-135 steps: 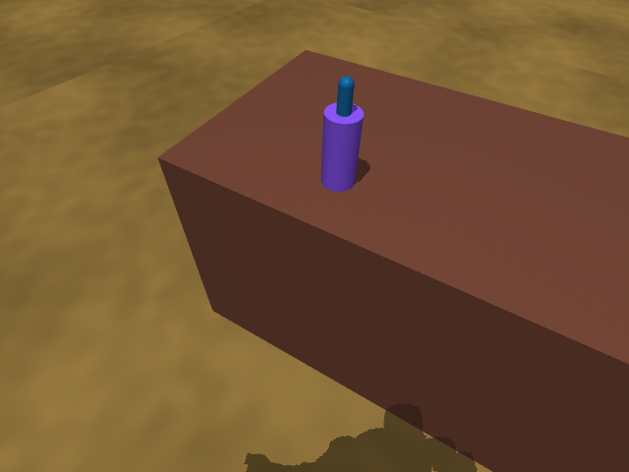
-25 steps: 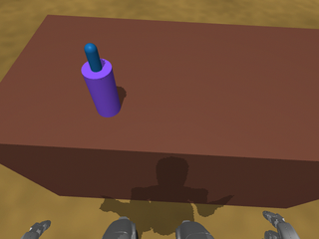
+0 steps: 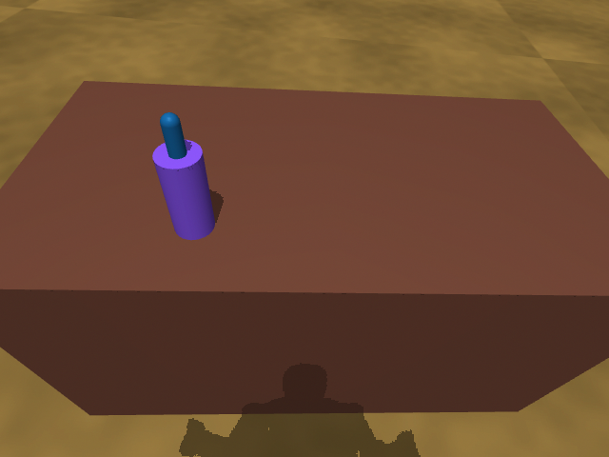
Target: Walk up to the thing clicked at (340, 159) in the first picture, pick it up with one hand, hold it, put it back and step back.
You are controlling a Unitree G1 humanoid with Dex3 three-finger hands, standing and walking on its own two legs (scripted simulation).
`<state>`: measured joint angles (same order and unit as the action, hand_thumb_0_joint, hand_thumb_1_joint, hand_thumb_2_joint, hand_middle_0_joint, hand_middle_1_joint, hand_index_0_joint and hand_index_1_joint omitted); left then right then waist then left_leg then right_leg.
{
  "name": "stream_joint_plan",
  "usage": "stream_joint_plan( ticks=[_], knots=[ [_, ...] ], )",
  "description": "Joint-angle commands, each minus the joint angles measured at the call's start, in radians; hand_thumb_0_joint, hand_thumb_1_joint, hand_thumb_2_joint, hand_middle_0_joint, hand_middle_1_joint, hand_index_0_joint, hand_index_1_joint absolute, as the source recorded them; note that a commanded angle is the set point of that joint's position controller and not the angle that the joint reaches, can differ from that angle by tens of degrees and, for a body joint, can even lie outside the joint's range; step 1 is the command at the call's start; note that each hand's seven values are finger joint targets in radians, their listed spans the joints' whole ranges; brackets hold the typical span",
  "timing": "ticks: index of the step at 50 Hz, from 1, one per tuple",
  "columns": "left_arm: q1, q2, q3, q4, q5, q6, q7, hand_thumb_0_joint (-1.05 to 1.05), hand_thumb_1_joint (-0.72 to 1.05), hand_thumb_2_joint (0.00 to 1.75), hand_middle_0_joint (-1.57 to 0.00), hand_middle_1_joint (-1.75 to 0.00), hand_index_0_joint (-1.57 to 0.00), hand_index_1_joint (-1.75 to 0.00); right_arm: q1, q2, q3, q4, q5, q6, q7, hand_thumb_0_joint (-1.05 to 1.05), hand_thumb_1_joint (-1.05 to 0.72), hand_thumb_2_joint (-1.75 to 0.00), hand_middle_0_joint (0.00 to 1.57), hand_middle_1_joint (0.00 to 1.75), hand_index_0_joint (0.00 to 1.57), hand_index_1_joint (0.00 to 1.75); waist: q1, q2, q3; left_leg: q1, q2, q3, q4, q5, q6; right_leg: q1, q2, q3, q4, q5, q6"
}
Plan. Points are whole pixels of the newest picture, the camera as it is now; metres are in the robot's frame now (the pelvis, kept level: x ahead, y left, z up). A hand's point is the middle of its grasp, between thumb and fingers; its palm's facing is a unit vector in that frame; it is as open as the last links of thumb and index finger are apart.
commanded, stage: walk up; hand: left
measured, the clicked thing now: (183, 177) +0.52 +0.21 +0.06
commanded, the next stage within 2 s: stand in 1.44 s
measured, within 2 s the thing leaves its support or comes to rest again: neither
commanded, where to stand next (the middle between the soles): +0.07 -0.02 m, yaw +2 degrees
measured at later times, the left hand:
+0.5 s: hand out of the picture +0.10 +0.24 -0.13, palm faces +0.03 -0.94 -0.34, open 7.4 cm
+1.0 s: hand out of the picture +0.12 +0.24 -0.13, palm faces +0.03 -0.95 -0.32, open 7.4 cm
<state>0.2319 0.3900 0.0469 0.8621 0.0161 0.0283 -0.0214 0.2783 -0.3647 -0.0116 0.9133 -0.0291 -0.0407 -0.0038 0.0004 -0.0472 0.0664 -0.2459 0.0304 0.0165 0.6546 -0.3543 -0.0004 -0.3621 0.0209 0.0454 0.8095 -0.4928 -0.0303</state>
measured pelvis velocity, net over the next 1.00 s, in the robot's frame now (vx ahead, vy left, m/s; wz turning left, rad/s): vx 0.03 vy -0.01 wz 0.02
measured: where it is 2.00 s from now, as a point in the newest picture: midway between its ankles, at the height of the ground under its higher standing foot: outside the picture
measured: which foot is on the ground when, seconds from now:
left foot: down 0.00-1.00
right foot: down 0.00-1.00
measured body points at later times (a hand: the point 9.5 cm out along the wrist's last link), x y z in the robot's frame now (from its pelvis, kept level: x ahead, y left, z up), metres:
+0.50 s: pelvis +0.02 -0.01 +0.01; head +0.03 -0.01 +0.46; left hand +0.10 +0.29 -0.11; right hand +0.09 -0.31 -0.12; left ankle +0.00 +0.13 -0.72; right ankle +0.04 -0.14 -0.72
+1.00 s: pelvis +0.03 -0.01 +0.02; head +0.04 -0.01 +0.47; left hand +0.12 +0.29 -0.11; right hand +0.12 -0.31 -0.11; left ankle +0.00 +0.13 -0.72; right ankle +0.04 -0.14 -0.72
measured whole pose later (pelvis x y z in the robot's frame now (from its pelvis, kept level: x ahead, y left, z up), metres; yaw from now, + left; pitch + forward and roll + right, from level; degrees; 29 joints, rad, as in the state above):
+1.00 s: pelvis +0.03 -0.01 +0.02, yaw +1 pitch -2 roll +0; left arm 0.05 0.34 0.02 1.14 0.01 0.00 -0.01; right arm 0.10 -0.35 -0.01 1.10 -0.01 -0.02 0.01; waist 0.00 0.00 0.06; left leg -0.10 0.02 -0.04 0.38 -0.24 -0.03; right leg -0.15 -0.03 0.00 0.39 -0.20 0.02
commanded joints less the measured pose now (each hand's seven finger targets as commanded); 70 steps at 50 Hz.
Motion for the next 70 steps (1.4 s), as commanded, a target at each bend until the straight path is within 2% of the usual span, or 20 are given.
stream_joint_plan(
  ticks=[1, 3, 4, 5, 6, 7, 8, 9, 11, 12, 13, 15, 17, 21, 25, 29, 34, 47, 62, 70],
  knots=[
    [0.001, 0.17, 0.063, -0.025, -0.004, -0.052, 0.001, 0.0, 0.9, 0.9, -0.2, -0.3, -0.2, -0.3, -0.116, -0.279, -0.063, -0.082, 0.005, -0.035, -0.01, 0.0, -0.9, -0.9, 0.2, 0.3, 0.2, 0.3, 0.039, 0.219, 0.011, -0.142, 0.141, -0.157, -0.234, 0.056, 0.099, 0.153, -0.006, -0.031, -0.241, 0.189, -0.016],
    [0.005, 0.179, 0.064, 0.002, 0.002, -0.058, 0.013, 0.0, 0.9, 0.9, -0.2, -0.3, -0.2, -0.3, -0.114, -0.259, -0.056, -0.08, 0.012, -0.015, -0.003, 0.0, -0.9, -0.9, 0.2, 0.3, 0.2, 0.3, 0.036, 0.217, -0.024, -0.171, 0.114, -0.112, -0.19, 0.035, 0.072, 0.244, 0.0, -0.026, -0.293, 0.231, -0.025],
    [0.017, 0.191, 0.063, 0.009, 0.006, -0.063, 0.019, 0.0, 0.9, 0.9, -0.2, -0.3, -0.2, -0.3, -0.11, -0.236, -0.049, -0.085, 0.017, -0.01, -0.002, 0.0, -0.9, -0.9, 0.2, 0.3, 0.2, 0.3, 0.04, 0.189, -0.043, -0.188, 0.101, -0.098, -0.161, -0.007, 0.06, 0.273, -0.034, 0.033, -0.307, 0.223, -0.035],
    [-0.017, 0.218, 0.058, 0.003, 0.009, -0.071, 0.02, 0.0, 0.9, 0.9, -0.2, -0.3, -0.2, -0.3, -0.099, -0.211, -0.044, -0.081, 0.02, -0.004, 0.0, 0.0, -0.9, -0.9, 0.2, 0.3, 0.2, 0.3, 0.019, 0.11, -0.035, -0.214, 0.047, -0.078, -0.142, -0.139, 0.037, 0.215, -0.116, 0.182, -0.366, 0.097, -0.06],
    [-0.049, 0.244, 0.062, 0.01, 0.008, -0.07, 0.014, 0.0, 0.9, 0.9, -0.2, -0.3, -0.2, -0.3, -0.085, -0.218, -0.048, -0.063, 0.016, 0.003, -0.001, 0.0, -0.9, -0.9, 0.2, 0.3, 0.2, 0.3, 0.002, 0.077, -0.008, -0.152, 0.032, -0.065, -0.105, -0.196, 0.034, 0.096, -0.178, 0.266, -0.432, -0.133, -0.091],
    [-0.068, 0.255, 0.062, 0.018, 0.006, -0.065, 0.011, 0.0, 0.9, 0.9, -0.2, -0.3, -0.2, -0.3, -0.08, -0.223, -0.055, -0.047, 0.011, 0.007, 0.0, 0.0, -0.9, -0.9, 0.2, 0.3, 0.2, 0.3, -0.006, 0.036, 0.024, -0.104, 0.009, -0.05, -0.06, -0.213, 0.033, 0.0, -0.206, 0.311, -0.498, -0.302, -0.106],
    [-0.088, 0.25, 0.058, 0.02, 0.007, -0.063, 0.009, 0.0, 0.9, 0.9, -0.2, -0.3, -0.2, -0.3, -0.078, -0.223, -0.057, -0.035, 0.013, 0.009, 0.004, 0.0, -0.9, -0.9, 0.2, 0.3, 0.2, 0.3, -0.013, 0.015, 0.034, -0.067, -0.005, -0.035, -0.043, -0.173, 0.03, -0.031, -0.22, 0.321, -0.537, -0.334, -0.104],
    [-0.115, 0.245, 0.051, 0.019, 0.006, -0.064, 0.009, 0.0, 0.9, 0.9, -0.2, -0.3, -0.2, -0.3, -0.06, -0.211, -0.052, -0.023, 0.015, 0.007, 0.005, 0.0, -0.9, -0.9, 0.2, 0.3, 0.2, 0.3, -0.022, -0.012, 0.04, -0.043, -0.003, -0.03, -0.069, -0.116, 0.029, -0.042, -0.219, 0.298, -0.538, -0.294, -0.098],
    [-0.153, 0.208, 0.041, 0.031, 0.002, -0.066, 0.011, 0.0, 0.9, 0.9, -0.2, -0.3, -0.2, -0.3, -0.044, -0.201, -0.047, -0.003, 0.019, -0.004, 0.008, 0.0, -0.9, -0.9, 0.2, 0.3, 0.2, 0.3, -0.029, -0.02, 0.026, 0.009, 0.02, -0.071, -0.164, -0.008, 0.042, -0.034, -0.164, 0.19, -0.477, -0.079, -0.058],
    [-0.149, 0.194, 0.037, 0.042, 0.0, -0.07, 0.011, 0.0, 0.9, 0.9, -0.2, -0.3, -0.2, -0.3, -0.055, -0.204, -0.047, 0.001, 0.02, -0.009, 0.007, 0.0, -0.9, -0.9, 0.2, 0.3, 0.2, 0.3, -0.021, -0.033, -0.012, 0.024, 0.04, -0.099, -0.189, 0.031, 0.048, 0.012, -0.139, 0.157, -0.447, 0.045, -0.044],
    [-0.149, 0.19, 0.033, 0.054, -0.001, -0.071, 0.01, 0.0, 0.9, 0.9, -0.2, -0.3, -0.2, -0.3, -0.067, -0.211, -0.047, 0.004, 0.02, -0.012, 0.006, 0.0, -0.9, -0.9, 0.2, 0.3, 0.2, 0.3, -0.016, -0.049, -0.032, 0.02, 0.048, -0.115, -0.208, 0.026, 0.051, 0.038, -0.125, 0.137, -0.433, 0.1, -0.036],
    [-0.143, 0.187, 0.031, 0.068, -0.003, -0.071, 0.008, 0.0, 0.9, 0.9, -0.2, -0.3, -0.2, -0.3, -0.088, -0.223, -0.042, 0.012, 0.02, -0.014, 0.006, 0.0, -0.9, -0.9, 0.2, 0.3, 0.2, 0.3, 0.0, -0.04, -0.038, -0.001, 0.052, -0.123, -0.233, -0.014, 0.054, 0.074, -0.12, 0.123, -0.433, 0.095, -0.026],
    [-0.156, 0.186, 0.03, 0.085, -0.004, -0.073, 0.011, 0.0, 0.9, 0.9, -0.2, -0.3, -0.2, -0.3, -0.097, -0.221, -0.041, 0.03, 0.02, -0.015, 0.005, 0.0, -0.9, -0.9, 0.2, 0.3, 0.2, 0.3, -0.002, -0.031, -0.052, 0.013, 0.053, -0.103, -0.233, 0.081, 0.044, 0.115, -0.128, 0.117, -0.431, 0.173, -0.024],
    [-0.158, 0.175, 0.025, 0.117, -0.015, -0.075, 0.018, 0.0, 0.9, 0.9, -0.2, -0.3, -0.2, -0.3, -0.1, -0.229, -0.038, 0.062, 0.023, -0.019, -0.002, 0.0, -0.9, -0.9, 0.2, 0.3, 0.2, 0.3, 0.005, 0.03, -0.115, 0.045, 0.073, -0.101, -0.237, 0.287, 0.039, 0.21, -0.13, 0.07, -0.375, 0.415, -0.022],
    [-0.165, 0.175, 0.022, 0.141, -0.019, -0.069, 0.023, 0.0, 0.9, 0.9, -0.2, -0.3, -0.2, -0.3, -0.124, -0.224, -0.037, 0.081, 0.025, -0.017, -0.007, 0.0, -0.9, -0.9, 0.2, 0.3, 0.2, 0.3, 0.012, 0.052, -0.144, 0.074, 0.084, -0.098, -0.245, 0.39, 0.041, 0.253, -0.131, 0.042, -0.361, 0.509, -0.016],
    [-0.193, 0.169, 0.016, 0.156, -0.018, -0.061, 0.025, 0.0, 0.9, 0.9, -0.2, -0.3, -0.2, -0.3, -0.149, -0.221, -0.04, 0.099, 0.023, -0.011, -0.01, 0.0, -0.9, -0.9, 0.2, 0.3, 0.2, 0.3, 0.008, 0.066, -0.123, 0.071, 0.089, -0.101, -0.273, 0.372, 0.041, 0.258, -0.13, 0.029, -0.376, 0.494, -0.01],
    [-0.222, 0.172, 0.015, 0.183, -0.012, -0.058, 0.025, 0.0, 0.9, 0.9, -0.2, -0.3, -0.2, -0.3, -0.181, -0.209, -0.04, 0.111, 0.021, -0.003, -0.007, 0.0, -0.9, -0.9, 0.2, 0.3, 0.2, 0.3, 0.003, 0.049, -0.085, 0.058, 0.08, -0.097, -0.29, 0.294, 0.039, 0.254, -0.129, 0.032, -0.423, 0.448, -0.008],
    [-0.242, 0.166, 0.016, 0.209, -0.006, -0.062, 0.025, 0.0, 0.9, 0.9, -0.2, -0.3, -0.2, -0.3, -0.205, -0.207, -0.041, 0.131, 0.019, 0.001, -0.005, 0.0, -0.9, -0.9, 0.2, 0.3, 0.2, 0.3, -0.003, 0.049, -0.147, 0.129, 0.082, -0.081, -0.31, 0.366, 0.032, 0.308, -0.141, 0.019, -0.454, 0.518, 0.006],
    [-0.232, 0.162, 0.02, 0.222, -0.002, -0.055, 0.024, 0.0, 0.9, 0.9, -0.2, -0.3, -0.2, -0.3, -0.213, -0.2, -0.04, 0.144, 0.019, 0.006, -0.006, 0.0, -0.9, -0.9, 0.2, 0.3, 0.2, 0.3, -0.003, 0.056, -0.091, 0.094, 0.073, -0.098, -0.349, 0.275, 0.028, 0.289, -0.131, 0.014, -0.482, 0.423, 0.008],
    [-0.22, 0.162, 0.023, 0.217, -0.002, -0.055, 0.024, 0.0, 0.9, 0.9, -0.2, -0.3, -0.2, -0.3, -0.211, -0.195, -0.038, 0.139, 0.017, 0.005, -0.005, 0.0, -0.9, -0.9, 0.2, 0.3, 0.2, 0.3, 0.002, 0.05, -0.1, 0.106, 0.072, -0.096, -0.351, 0.299, 0.025, 0.29, -0.134, 0.013, -0.485, 0.448, 0.014]
  ],
)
